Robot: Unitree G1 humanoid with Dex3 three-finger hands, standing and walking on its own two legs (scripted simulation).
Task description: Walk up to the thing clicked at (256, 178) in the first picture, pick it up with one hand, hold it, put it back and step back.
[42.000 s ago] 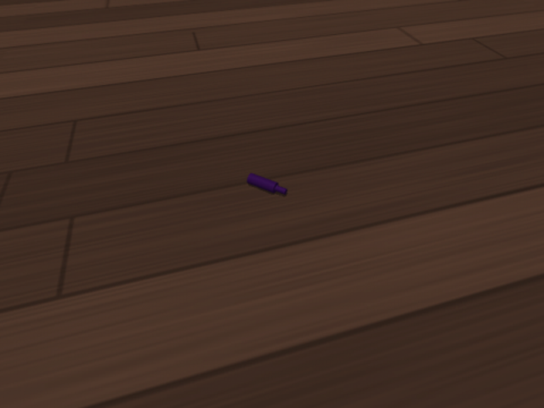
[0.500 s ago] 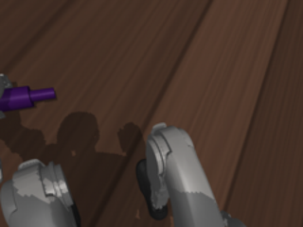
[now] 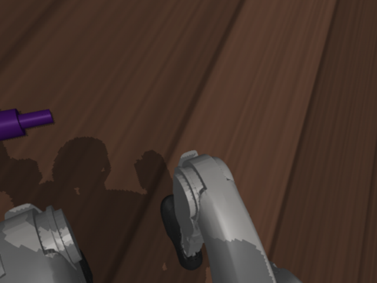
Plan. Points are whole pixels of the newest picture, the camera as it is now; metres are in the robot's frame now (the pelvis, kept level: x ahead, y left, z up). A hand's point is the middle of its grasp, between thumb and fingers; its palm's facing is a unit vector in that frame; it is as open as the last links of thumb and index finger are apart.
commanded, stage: rest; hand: left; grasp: from above
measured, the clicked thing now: out of the picture +0.48 +0.26 -0.26
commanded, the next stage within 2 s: open in 0.42 s
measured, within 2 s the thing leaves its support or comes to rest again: rests again in 0.16 s
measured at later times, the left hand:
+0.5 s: hand out of the picture +0.46 +0.28 -0.24, palm faces -0.46 -0.11 -0.88, open 8.6 cm
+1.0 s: hand out of the picture +0.47 +0.28 -0.24, palm faces -0.45 -0.10 -0.89, open 11.3 cm
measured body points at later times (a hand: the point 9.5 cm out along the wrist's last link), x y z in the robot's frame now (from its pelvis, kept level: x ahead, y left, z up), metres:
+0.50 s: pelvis +0.00 +0.00 +0.00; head +0.27 +0.11 +0.34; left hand +0.48 +0.29 -0.19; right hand +0.03 -0.26 -0.06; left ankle +0.06 +0.14 -0.26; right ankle +0.11 -0.13 -0.26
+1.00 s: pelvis +0.00 +0.00 +0.00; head +0.27 +0.11 +0.34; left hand +0.49 +0.29 -0.19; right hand +0.03 -0.25 -0.05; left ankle +0.06 +0.14 -0.26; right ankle +0.11 -0.13 -0.26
